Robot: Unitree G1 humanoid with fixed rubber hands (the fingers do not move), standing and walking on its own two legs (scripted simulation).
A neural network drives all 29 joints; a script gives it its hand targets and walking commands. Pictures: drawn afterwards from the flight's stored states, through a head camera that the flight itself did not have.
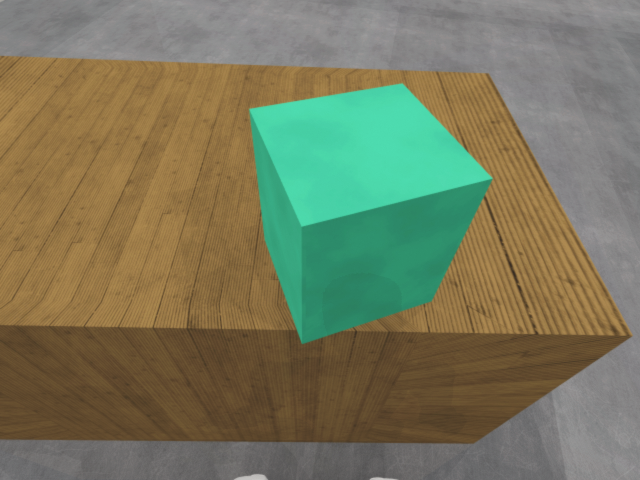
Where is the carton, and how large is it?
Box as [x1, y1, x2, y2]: [249, 83, 492, 343]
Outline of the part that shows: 402,83 249,109 264,237 302,343 430,301 492,178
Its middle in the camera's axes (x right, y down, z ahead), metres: +0.04 -0.03 +0.53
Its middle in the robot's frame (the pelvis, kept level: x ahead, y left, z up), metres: +0.44 -0.04 +0.08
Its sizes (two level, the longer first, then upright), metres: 0.210 0.200 0.250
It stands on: a pedestal, 0.69 m high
